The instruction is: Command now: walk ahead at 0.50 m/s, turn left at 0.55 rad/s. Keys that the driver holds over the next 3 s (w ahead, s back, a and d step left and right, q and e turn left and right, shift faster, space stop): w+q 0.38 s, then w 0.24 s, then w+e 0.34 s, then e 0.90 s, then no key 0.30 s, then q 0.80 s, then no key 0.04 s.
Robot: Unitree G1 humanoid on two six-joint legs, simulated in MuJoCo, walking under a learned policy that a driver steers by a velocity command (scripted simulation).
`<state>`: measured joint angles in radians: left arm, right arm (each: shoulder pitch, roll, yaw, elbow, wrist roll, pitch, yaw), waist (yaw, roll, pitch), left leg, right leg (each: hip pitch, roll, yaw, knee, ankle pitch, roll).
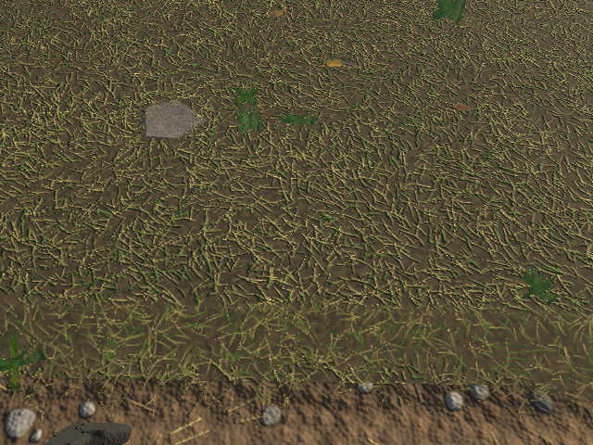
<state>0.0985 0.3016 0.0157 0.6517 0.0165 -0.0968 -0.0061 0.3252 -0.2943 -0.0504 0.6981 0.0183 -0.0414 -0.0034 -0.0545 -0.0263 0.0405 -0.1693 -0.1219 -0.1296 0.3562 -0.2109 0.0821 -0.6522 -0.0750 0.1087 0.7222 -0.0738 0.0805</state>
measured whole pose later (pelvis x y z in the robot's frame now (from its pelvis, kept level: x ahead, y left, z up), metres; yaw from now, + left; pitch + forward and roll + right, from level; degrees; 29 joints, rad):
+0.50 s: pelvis +0.27 -0.03 +0.00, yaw +17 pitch +1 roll -2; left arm 0.35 0.29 0.06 0.82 0.00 -0.09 -0.01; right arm 0.15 -0.30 -0.06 0.62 0.02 -0.02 0.02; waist 0.09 0.05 0.03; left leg -0.68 0.08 -0.07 0.84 -0.09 -0.01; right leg -0.04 0.02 -0.12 0.26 -0.25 -0.02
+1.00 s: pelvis +0.51 +0.10 +0.00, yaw +11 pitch +0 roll +2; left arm 0.18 0.30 0.06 0.80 -0.02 -0.04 -0.01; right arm 0.33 -0.26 -0.07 0.79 -0.02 -0.09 0.00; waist -0.05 -0.05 0.03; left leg -0.01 -0.04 0.18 0.23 -0.22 0.05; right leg -0.69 -0.11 0.07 0.87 -0.02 0.02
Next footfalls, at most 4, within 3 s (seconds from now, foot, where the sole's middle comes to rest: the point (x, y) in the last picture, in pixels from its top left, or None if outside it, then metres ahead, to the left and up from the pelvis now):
0.14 right None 0.27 -0.14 -0.78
0.66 left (205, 441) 0.47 0.19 -0.78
1.18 right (275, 308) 0.79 0.03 -0.78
1.68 left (189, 304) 0.81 0.24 -0.78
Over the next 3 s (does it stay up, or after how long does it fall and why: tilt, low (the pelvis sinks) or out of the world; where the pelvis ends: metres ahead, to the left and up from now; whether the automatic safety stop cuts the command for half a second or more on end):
stays up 0.70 0.12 0.00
